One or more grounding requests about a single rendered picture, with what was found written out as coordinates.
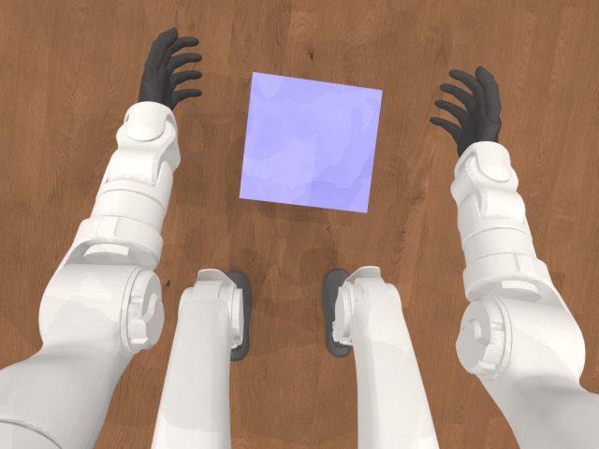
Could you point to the robot right forearm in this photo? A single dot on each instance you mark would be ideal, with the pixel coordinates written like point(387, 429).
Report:
point(495, 236)

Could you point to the robot left hand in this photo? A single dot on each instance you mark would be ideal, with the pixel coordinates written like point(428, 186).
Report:
point(157, 81)

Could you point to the robot left foot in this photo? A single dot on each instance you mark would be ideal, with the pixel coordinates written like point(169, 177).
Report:
point(242, 282)

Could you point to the right robot upper arm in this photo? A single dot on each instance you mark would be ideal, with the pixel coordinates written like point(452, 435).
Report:
point(529, 356)

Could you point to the carton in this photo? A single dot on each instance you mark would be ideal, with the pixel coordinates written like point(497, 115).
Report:
point(310, 143)

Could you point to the robot left thigh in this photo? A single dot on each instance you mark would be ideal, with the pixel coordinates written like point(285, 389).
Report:
point(194, 406)

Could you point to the left robot upper arm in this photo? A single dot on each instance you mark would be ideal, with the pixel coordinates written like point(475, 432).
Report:
point(95, 318)

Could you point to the robot right hand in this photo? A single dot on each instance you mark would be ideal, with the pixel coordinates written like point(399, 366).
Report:
point(481, 121)

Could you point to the robot left forearm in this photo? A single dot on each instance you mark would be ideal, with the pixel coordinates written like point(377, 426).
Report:
point(132, 201)

